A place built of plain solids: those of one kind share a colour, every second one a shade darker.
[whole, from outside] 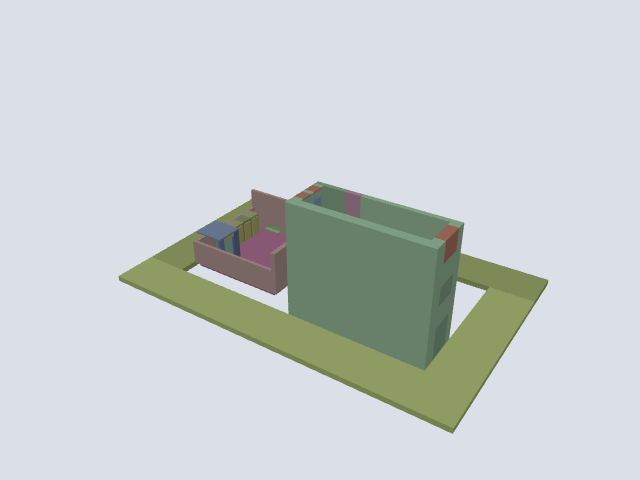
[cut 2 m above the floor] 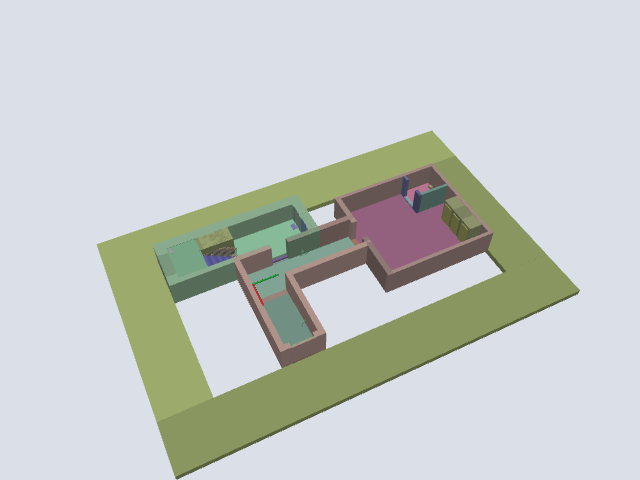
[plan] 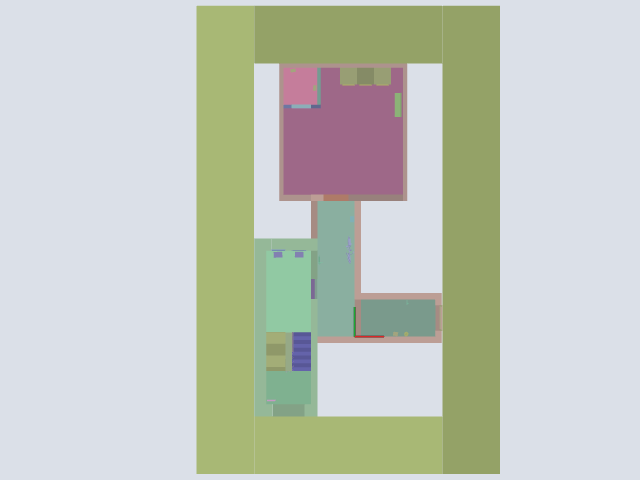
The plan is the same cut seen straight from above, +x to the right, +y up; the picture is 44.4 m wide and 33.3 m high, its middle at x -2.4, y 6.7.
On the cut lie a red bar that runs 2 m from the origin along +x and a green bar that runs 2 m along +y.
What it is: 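A city tenement of about 1900; a passage from the street turns a corner on its way to the yard, and a doorway opens on a stair hall with a dog-leg stair of two storeys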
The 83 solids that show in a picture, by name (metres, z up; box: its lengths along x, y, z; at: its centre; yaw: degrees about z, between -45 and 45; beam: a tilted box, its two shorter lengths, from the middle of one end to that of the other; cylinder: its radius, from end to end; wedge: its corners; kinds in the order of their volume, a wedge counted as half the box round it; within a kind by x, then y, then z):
{
 "wall_hall_1": {"box": [0.85, 12.34, 10.42], "at": [-6.54, 0.63, 5.09]},
 "wall_hall_2": {"box": [1.18, 0.85, 10.42], "at": [-6.38, 6.38, 5.09]},
 "wall_hall_3": {"box": [1.3, 0.85, 10.42], "at": [-6.32, -5.12, 5.09]},
 "wall_hall_4": {"box": [1.0, 0.81, 2.75], "at": [-5.29, 6.4, 1.7]},
 "wall_hall_5": {"box": [2.19, 0.6, 1.9], "at": [-4.58, -5.24, 3.96]},
 "wall_hall_6": {"box": [2.19, 0.6, 1.9], "at": [-4.58, -5.24, 7.52]},
 "wall_hall_7": {"box": [2.19, 0.85, 3.13], "at": [-4.58, -5.12, 1.44]},
 "wall_hall_8": {"box": [2.19, 0.85, 1.66], "at": [-4.58, -5.12, 5.74]},
 "wall_hall_9": {"box": [0.43, 0.85, 10.42], "at": [-4.58, 6.38, 5.09]},
 "wall_hall_10": {"box": [1.0, 0.81, 2.75], "at": [-3.86, 6.4, 1.7]},
 "wall_hall_11": {"box": [1.0, 0.81, 2.75], "at": [-3.86, 6.4, 8.83]},
 "wall_hall_12": {"box": [0.9, 0.85, 10.42], "at": [-3.03, -5.12, 5.09]},
 "wall_hall_13": {"box": [0.78, 0.85, 10.42], "at": [-2.97, 6.38, 5.09]},
 "wall_hall_14": {"box": [0.45, 8.15, 10.42], "at": [-2.81, -1.47, 5.09]},
 "wall_hall_15": {"box": [0.45, 2.81, 10.42], "at": [-2.81, 5.4, 5.09]},
 "ground_garden_1": {"box": [4.0, 32.49, 0.5], "at": [-8.97, 6.71, -0.27]},
 "ground_garden_2": {"box": [13.06, 4.0, 0.5], "at": [-0.44, -7.54, -0.27]},
 "ground_garden_3": {"box": [13.06, 4.0, 0.5], "at": [-0.44, 20.95, -0.27]},
 "ground_garden_4": {"box": [4.0, 32.49, 0.5], "at": [8.09, 6.71, -0.27]},
 "wall_arm_1": {"box": [0.45, 3.06, 3.3], "at": [-2.81, 1.08, 1.53]},
 "wall_arm_2": {"box": [0.45, 5.86, 3.3], "at": [-2.81, 6.92, 1.53]},
 "wall_arm_3": {"box": [0.87, 0.45, 3.3], "at": [-2.6, 9.62, 1.53]},
 "wall_arm_4": {"box": [3.48, 0.45, 3.3], "at": [-1.29, -0.23, 1.53]},
 "wall_arm_5": {"box": [0.45, 2.58, 0.12], "at": [0.23, 1.29, -0.06]},
 "wall_arm_6": {"box": [0.45, 7.27, 3.3], "at": [0.23, 6.21, 1.53]},
 "wall_arm_7": {"box": [6.05, 0.45, 3.44], "at": [3.02, -0.23, 1.6]},
 "wall_arm_8": {"box": [6.05, 0.45, 3.44], "at": [3.02, 2.81, 1.6]},
 "wall_arm_9": {"box": [0.45, 0.85, 3.44], "at": [5.83, -0.03, 1.6]},
 "wall_arm_10": {"box": [0.45, 1.78, 0.26], "at": [5.83, 1.29, 0.01]},
 "wall_arm_11": {"box": [0.45, 0.85, 3.44], "at": [5.83, 2.6, 1.6]},
 "wall_arm_12": {"box": [0.12, 1.78, 2.9], "at": [6.03, 1.29, 1.59]},
 "flightB_1": {"box": [1.33, 2.7, 2.79], "at": [-5.46, -1.04, 0.87]},
 "flightB_2": {"box": [1.33, 2.43, 2.95], "at": [-5.46, -0.91, 0.95]},
 "flightB_3": {"box": [1.33, 2.16, 3.11], "at": [-5.46, -0.77, 1.04]},
 "flightB_4": {"box": [1.33, 1.62, 3.44], "at": [-5.46, -0.5, 1.2]},
 "flightB_5": {"box": [1.33, 0.82, 3.92], "at": [-5.46, -0.1, 1.44]},
 "flightB_6": {"box": [1.33, 0.28, 4.25], "at": [-5.46, 0.17, 1.6]},
 "wall_yard_1": {"box": [0.3, 9.55, 2.3], "at": [-5.08, 14.18, 1.03]},
 "wall_yard_2": {"box": [3.07, 0.45, 4.1], "at": [-3.69, 9.62, 1.93]},
 "wall_yard_3": {"box": [8.88, 0.3, 2.25], "at": [-0.79, 18.8, 1.0]},
 "wall_yard_4": {"box": [4.07, 0.45, 4.1], "at": [1.61, 9.62, 1.93]},
 "wall_yard_5": {"box": [0.3, 9.55, 4.1], "at": [3.5, 14.18, 1.93]},
 "floor_yard_1": {"box": [8.3, 8.82, 0.5], "at": [-0.79, 14.25, -0.27]},
 "floor_1": {"box": [3.11, 2.32, 2.63], "at": [-4.58, -3.54, 0.79]},
 "floor_2": {"box": [3.11, 5.67, 0.84], "at": [-4.58, 3.12, -0.1]},
 "flightA_1": {"box": [1.33, 0.28, 2.46], "at": [-3.69, -2.26, 0.71]},
 "flightA_2": {"box": [1.33, 0.55, 2.3], "at": [-3.69, -2.13, 0.63]},
 "flightA_3": {"box": [1.33, 0.82, 2.14], "at": [-3.69, -1.99, 0.55]},
 "flightA_4": {"box": [1.33, 1.09, 1.98], "at": [-3.69, -1.86, 0.47]},
 "flightA_5": {"box": [1.33, 1.36, 1.82], "at": [-3.69, -1.72, 0.39]},
 "flightA_6": {"box": [1.33, 1.62, 1.65], "at": [-3.69, -1.59, 0.31]},
 "flightA_7": {"box": [1.33, 1.89, 1.49], "at": [-3.69, -1.45, 0.23]},
 "flightA_8": {"box": [1.33, 2.16, 1.33], "at": [-3.69, -1.32, 0.14]},
 "flightA_9": {"box": [1.33, 2.43, 1.17], "at": [-3.69, -1.18, 0.06]},
 "flightA_10": {"box": [1.33, 2.7, 1.01], "at": [-3.69, -1.05, -0.02]},
 "floor_arm_1": {"box": [2.6, 9.42, 0.52], "at": [-1.29, 4.7, -0.26]},
 "floor_arm_2": {"box": [1.56, 2.6, 0.52], "at": [0.77, 1.29, -0.26]},
 "floor_arm_3": {"box": [4.08, 2.6, 0.66], "at": [3.57, 1.29, -0.19]},
 "wall_bin_1": {"box": [1.18, 1.16, 2.24], "at": [-0.42, 18.07, 1.0]},
 "wall_bin_2": {"box": [1.18, 1.16, 2.24], "at": [0.76, 18.07, 1.0]},
 "wall_bin_3": {"box": [1.18, 1.16, 2.24], "at": [1.94, 18.07, 1.0]},
 "wall_over_hall_1": {"box": [0.45, 1.39, 7.48], "at": [-2.81, 3.3, 6.56]},
 "floor_wash_1": {"box": [2.36, 2.58, 0.66], "at": [-3.76, 17.37, -0.19]},
 "wall_head_hall_1": {"box": [1.0, 0.85, 0.1], "at": [-5.29, 6.38, 10.25]},
 "wall_head_hall_2": {"box": [2.19, 0.85, 1.83], "at": [-4.58, -5.12, 9.39]},
 "wall_head_hall_3": {"box": [1.0, 0.85, 0.1], "at": [-3.86, 6.38, 10.25]},
 "wall_washs_1": {"box": [0.25, 2.56, 3.11], "at": [-2.46, 17.37, 1.44]},
 "floor_well_1": {"box": [0.49, 2.71, 0.84], "at": [-4.58, -1.04, -0.1]},
 "floor_washroof_1": {"box": [2.61, 2.83, 0.15], "at": [-3.63, 17.25, 3.07]},
 "wall_washn_1": {"box": [0.56, 0.25, 3.11], "at": [-4.65, 15.96, 1.44]},
 "wall_washn_2": {"box": [0.69, 0.25, 3.11], "at": [-2.69, 15.96, 1.44]},
 "floor_sill_arm_1": {"box": [1.76, 0.47, 0.52], "at": [-1.29, 9.62, -0.26]},
 "cellar_door_1": {"box": [0.85, 0.07, 1.89], "at": [-0.42, 17.45, 0.94]},
 "cellar_door_2": {"box": [0.85, 0.07, 1.89], "at": [0.76, 17.45, 0.94]},
 "cellar_door_3": {"box": [0.85, 0.07, 1.89], "at": [1.94, 17.45, 0.94]},
 "flightN_1": {"box": [0.28, 1.41, 0.68], "at": [-2.9, 3.3, -0.18]},
 "floor_washsill_1": {"box": [1.36, 0.27, 0.66], "at": [-3.7, 15.96, -0.19]},
 "dwelling_door_1": {"box": [0.91, 0.045, 2.07], "at": [-3.86, 6.02, 1.39]},
 "dwelling_door_2": {"box": [0.91, 0.045, 2.07], "at": [-3.86, 6.02, 8.52]},
 "floor_entry_1": {"box": [0.2, 1.41, 0.52], "at": [-2.67, 3.3, -0.26]},
 "mat_1": {"box": [0.6, 0.4, 0.06], "at": [-5.31, 5.68, 0.31], "yaw": 2.2},
 "mat_2": {"box": [0.6, 0.4, 0.06], "at": [-3.84, 5.68, 0.31], "yaw": -0.3},
 "bench_yard_1": {"box": [0.4, 1.67, 0.031], "at": [2.98, 16.07, 0.41]}
}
